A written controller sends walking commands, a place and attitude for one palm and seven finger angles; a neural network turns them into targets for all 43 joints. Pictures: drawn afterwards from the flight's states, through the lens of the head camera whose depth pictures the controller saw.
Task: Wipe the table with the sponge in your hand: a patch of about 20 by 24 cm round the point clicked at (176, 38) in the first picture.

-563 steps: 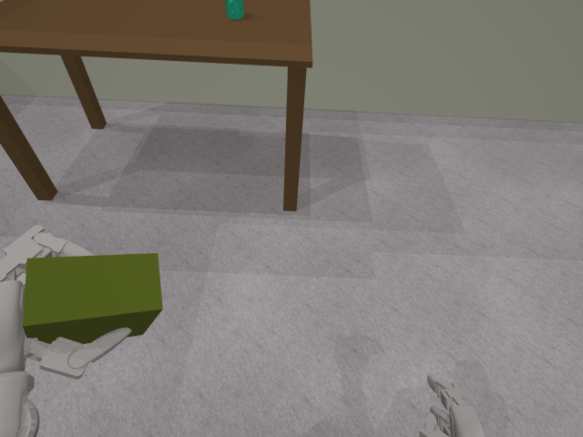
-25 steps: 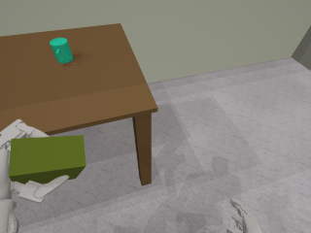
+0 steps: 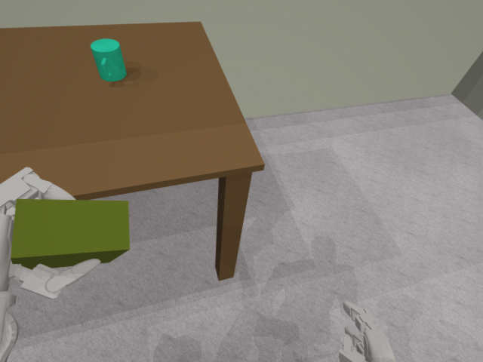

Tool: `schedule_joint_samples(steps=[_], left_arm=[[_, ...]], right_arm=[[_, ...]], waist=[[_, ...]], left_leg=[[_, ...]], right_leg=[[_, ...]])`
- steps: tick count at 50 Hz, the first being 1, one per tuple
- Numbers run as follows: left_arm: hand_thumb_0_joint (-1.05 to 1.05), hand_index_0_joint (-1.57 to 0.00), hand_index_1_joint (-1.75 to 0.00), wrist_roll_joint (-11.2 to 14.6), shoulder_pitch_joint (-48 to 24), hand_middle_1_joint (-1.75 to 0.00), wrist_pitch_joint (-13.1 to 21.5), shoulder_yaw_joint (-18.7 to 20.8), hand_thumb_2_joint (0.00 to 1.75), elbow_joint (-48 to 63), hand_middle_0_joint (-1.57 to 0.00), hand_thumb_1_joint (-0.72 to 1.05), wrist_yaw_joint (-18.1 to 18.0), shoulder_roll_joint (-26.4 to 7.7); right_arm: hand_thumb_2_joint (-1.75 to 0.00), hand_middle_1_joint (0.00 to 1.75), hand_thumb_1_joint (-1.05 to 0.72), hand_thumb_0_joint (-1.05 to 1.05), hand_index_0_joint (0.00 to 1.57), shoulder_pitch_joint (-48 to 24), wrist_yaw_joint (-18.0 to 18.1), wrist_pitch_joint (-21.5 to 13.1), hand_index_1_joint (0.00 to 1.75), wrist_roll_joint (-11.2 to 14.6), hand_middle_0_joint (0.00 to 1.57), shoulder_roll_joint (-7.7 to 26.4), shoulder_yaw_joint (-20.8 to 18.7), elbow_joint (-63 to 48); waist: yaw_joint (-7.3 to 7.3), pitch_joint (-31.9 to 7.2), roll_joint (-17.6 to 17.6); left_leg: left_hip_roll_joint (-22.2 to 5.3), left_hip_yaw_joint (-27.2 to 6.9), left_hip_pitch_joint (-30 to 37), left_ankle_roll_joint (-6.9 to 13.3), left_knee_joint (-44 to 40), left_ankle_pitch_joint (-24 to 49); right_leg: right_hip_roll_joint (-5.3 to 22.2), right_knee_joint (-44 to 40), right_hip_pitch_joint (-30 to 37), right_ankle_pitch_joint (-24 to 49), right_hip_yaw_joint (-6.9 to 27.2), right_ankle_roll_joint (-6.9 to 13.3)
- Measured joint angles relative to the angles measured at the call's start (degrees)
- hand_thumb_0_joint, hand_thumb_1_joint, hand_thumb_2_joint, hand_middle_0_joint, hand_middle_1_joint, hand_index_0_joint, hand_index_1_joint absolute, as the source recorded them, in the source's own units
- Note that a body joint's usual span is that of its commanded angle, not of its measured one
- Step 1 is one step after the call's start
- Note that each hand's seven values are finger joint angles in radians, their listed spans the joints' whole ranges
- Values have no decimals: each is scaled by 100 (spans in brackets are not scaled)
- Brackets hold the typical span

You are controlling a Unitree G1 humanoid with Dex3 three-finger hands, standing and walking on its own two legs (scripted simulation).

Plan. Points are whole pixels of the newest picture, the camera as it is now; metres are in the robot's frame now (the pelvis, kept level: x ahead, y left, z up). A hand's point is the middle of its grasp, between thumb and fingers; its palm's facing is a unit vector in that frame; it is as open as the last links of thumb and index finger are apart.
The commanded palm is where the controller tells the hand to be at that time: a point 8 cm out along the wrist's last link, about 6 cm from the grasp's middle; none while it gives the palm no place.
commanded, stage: shuffle to correct the standing spot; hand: left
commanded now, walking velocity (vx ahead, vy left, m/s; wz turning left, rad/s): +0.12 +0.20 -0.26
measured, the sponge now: (86, 235) +0.23 +0.23 +0.13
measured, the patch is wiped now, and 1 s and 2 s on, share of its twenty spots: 0.00 0.00 0.00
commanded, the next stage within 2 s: none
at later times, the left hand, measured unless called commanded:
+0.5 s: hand (67, 183) +0.29 +0.27 +0.16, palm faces +0.34 -0.85 -0.40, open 10.1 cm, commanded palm +0.22 +0.30 +0.18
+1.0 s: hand (50, 200) +0.26 +0.28 +0.16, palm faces +0.39 -0.82 -0.42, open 10.1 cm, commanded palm +0.21 +0.31 +0.18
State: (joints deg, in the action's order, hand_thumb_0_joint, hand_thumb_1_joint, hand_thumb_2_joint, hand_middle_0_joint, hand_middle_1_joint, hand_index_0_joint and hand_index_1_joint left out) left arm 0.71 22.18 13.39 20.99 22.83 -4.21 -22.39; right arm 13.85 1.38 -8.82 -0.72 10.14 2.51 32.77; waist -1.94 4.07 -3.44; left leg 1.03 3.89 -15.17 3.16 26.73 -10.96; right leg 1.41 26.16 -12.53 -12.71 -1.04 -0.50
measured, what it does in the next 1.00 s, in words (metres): stands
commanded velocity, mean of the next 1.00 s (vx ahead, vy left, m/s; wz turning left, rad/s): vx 0.09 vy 0.20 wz -0.09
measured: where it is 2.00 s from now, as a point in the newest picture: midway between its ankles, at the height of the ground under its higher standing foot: outside the picture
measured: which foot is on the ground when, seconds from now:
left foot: down 0.00-1.00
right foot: down 0.00-1.00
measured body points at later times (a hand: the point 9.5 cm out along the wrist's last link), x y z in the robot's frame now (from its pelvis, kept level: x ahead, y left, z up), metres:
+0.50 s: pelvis +0.05 +0.03 -0.01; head +0.08 +0.04 +0.43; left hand +0.26 +0.31 +0.18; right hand +0.23 -0.21 -0.08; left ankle +0.04 +0.08 -0.74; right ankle +0.01 -0.13 -0.74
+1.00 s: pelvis +0.03 +0.04 -0.02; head +0.05 +0.03 +0.43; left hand +0.23 +0.32 +0.18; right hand +0.20 -0.20 -0.10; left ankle +0.04 +0.08 -0.74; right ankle +0.01 -0.10 -0.74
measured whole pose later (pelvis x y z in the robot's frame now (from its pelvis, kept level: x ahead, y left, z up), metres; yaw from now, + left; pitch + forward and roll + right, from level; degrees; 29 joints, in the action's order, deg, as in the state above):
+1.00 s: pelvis +0.03 +0.04 -0.02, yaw -2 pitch -1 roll -1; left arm 2.1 25.3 12.6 22.3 26.3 -7.4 -20.3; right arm 12.2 0.7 -2.2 0.1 12.3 0.0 31.2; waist -0.7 2.6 1.4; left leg 2.7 7.6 -17.3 6.1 38.3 -20.8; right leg 3.8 38.8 -15.7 -22.4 -3.4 -0.4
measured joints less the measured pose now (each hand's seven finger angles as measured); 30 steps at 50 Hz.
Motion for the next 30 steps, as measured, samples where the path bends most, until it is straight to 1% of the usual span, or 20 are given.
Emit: schedule_joint_samples(steps=[4,8,12,17,23,30], left_arm=[[-1,-74,-135,37,-97,-137,40,144,101,134,-72,-50,-119,150],[-1,-74,-135,51,-81,-137,50,-1,101,247,-72,-50,-144,326],[-1,-74,-135,60,-90,-137,-14,-99,101,194,-72,-50,-119,289],[-1,-74,-135,137,49,-137,-65,28,101,282,-72,-50,-114,79],[-1,-74,-135,206,196,-137,-24,115,101,507,-72,-50,-137,8],[-1,-74,-135,227,361,-137,-30,176,101,610,-72,-50,-179,-25]], right_arm=[[-90,30,-90,2,20,-98,-78,-41,30,-58,20,37,27,74],[-90,30,-90,2,21,-230,-108,3,30,-82,20,102,-8,70],[-90,30,-90,2,21,-381,-90,127,30,-63,20,145,-53,-56],[-90,30,-90,1,21,-474,-97,287,30,-15,20,170,-92,-242],[-90,30,-90,1,20,-390,-125,461,30,59,20,243,-174,-271],[-90,30,-90,1,20,-243,-132,616,30,121,20,268,-250,-213]], waist=[[-90,-45,96],[-109,-146,159],[-25,-177,185],[89,-169,224],[152,-154,263],[199,-121,305]], left_leg=[[-45,-29,-39,15,171,-170],[-36,28,-17,54,294,-352],[28,105,13,109,407,-514],[39,195,-14,137,649,-752],[56,236,-62,166,893,-975],[111,262,-119,210,1083,-1106]], right_leg=[[-42,-120,99,-29,-25,-79],[-27,-83,140,-134,33,-120],[41,168,87,-344,108,-95],[62,481,-3,-577,197,-75],[91,757,-80,-764,233,-118],[179,1063,-188,-925,171,-77]])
